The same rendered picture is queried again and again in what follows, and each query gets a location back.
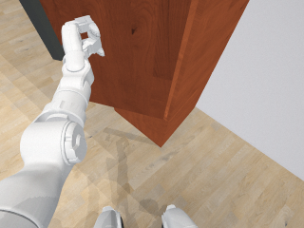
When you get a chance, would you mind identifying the left robot forearm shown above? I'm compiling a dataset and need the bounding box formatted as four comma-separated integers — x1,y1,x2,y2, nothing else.
20,50,95,160

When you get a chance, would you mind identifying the robot right thigh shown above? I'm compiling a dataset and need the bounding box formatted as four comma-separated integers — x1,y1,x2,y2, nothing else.
161,207,199,228

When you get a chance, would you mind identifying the handle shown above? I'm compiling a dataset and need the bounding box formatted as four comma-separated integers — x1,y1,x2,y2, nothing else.
19,0,66,62

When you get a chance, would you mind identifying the cupboard door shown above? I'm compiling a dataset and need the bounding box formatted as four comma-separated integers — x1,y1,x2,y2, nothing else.
39,0,192,120

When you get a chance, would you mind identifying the robot left hand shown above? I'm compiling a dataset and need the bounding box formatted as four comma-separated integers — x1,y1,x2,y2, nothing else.
61,15,105,58

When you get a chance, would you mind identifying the left robot upper arm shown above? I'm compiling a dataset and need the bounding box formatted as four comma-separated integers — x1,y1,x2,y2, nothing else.
0,120,87,228

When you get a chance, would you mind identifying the left robot shin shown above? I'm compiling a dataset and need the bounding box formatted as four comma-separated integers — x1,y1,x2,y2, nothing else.
102,206,115,212

